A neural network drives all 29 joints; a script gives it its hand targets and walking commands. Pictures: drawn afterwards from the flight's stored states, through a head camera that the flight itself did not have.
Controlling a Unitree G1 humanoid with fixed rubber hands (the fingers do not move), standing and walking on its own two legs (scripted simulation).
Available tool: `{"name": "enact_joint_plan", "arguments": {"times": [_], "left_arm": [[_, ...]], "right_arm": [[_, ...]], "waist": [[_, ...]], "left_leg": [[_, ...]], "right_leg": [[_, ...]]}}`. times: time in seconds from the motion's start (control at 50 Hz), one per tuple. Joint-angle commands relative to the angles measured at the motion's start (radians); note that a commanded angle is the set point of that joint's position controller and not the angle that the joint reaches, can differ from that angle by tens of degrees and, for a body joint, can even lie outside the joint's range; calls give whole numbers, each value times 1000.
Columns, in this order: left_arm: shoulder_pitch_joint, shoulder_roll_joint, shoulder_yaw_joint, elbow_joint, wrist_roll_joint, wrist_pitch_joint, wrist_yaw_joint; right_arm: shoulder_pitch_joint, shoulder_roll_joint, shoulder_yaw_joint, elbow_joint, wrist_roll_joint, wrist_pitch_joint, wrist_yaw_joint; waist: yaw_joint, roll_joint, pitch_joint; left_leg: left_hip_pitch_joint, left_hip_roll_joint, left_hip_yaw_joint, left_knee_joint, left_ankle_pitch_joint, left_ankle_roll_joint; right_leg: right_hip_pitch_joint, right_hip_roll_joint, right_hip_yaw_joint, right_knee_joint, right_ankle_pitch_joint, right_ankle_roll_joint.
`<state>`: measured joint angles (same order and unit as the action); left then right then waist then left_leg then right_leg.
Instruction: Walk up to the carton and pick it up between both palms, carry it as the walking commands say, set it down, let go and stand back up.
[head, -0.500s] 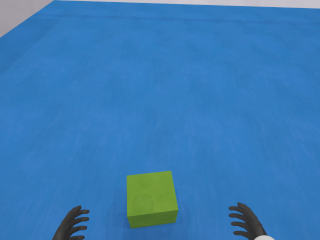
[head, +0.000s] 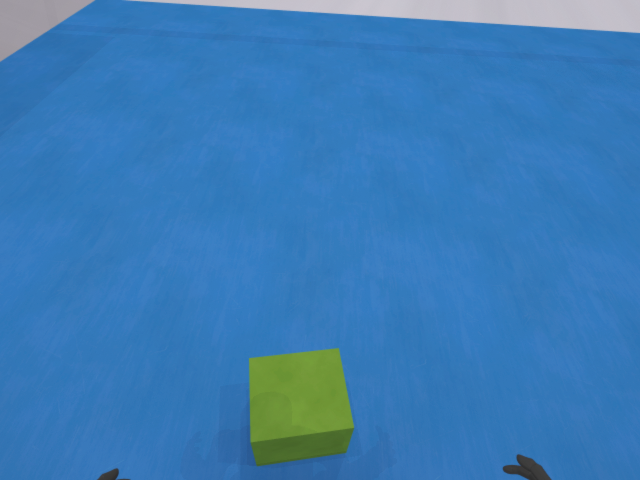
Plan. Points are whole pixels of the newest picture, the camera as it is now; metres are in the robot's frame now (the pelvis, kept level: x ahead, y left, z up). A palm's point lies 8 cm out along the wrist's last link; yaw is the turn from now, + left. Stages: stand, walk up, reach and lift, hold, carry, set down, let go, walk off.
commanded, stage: stand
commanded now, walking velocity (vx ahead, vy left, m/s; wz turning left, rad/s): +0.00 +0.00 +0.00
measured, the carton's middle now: (298, 406) +0.47 +0.03 -0.67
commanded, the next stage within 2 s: none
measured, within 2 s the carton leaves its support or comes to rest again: neither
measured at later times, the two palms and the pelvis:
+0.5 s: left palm out of the picture +0.06 +0.30 -0.11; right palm out of the picture +0.07 -0.28 -0.10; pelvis -0.02 +0.01 +0.01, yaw +0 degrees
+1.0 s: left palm out of the picture +0.04 +0.30 -0.11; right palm out of the picture +0.05 -0.29 -0.10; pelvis -0.03 +0.01 +0.01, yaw +0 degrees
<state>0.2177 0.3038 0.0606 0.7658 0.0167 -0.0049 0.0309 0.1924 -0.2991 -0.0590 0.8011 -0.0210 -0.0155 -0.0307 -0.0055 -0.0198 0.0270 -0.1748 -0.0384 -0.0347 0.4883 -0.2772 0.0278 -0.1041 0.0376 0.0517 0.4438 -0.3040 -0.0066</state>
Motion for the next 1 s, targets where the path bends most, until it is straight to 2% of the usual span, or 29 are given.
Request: {"name": "enact_joint_plan", "arguments": {"times": [0.0,0.46,0.7,0.98], "left_arm": [[-12,133,27,-34,-2,-14,7],[-25,151,-4,131,-9,-16,15],[-26,167,-14,167,-12,-18,15],[-29,185,-18,179,-15,-21,13]], "right_arm": [[-20,-152,-32,-34,3,-14,-7],[-31,-160,-9,114,13,-14,-10],[-33,-173,-2,148,16,-14,-7],[-40,-188,3,164,20,-16,-6]], "waist": [[0,28,-41],[1,26,10],[1,25,19],[1,22,11]], "left_leg": [[43,112,-93,-66,330,-13],[38,123,-121,-162,200,-14],[31,127,-132,-188,151,-12],[38,132,-135,-191,169,-9]], "right_leg": [[-21,-91,59,-53,269,16],[-15,-114,76,-122,154,18],[-22,-123,82,-137,130,15],[-23,-133,85,-146,141,11]]}}
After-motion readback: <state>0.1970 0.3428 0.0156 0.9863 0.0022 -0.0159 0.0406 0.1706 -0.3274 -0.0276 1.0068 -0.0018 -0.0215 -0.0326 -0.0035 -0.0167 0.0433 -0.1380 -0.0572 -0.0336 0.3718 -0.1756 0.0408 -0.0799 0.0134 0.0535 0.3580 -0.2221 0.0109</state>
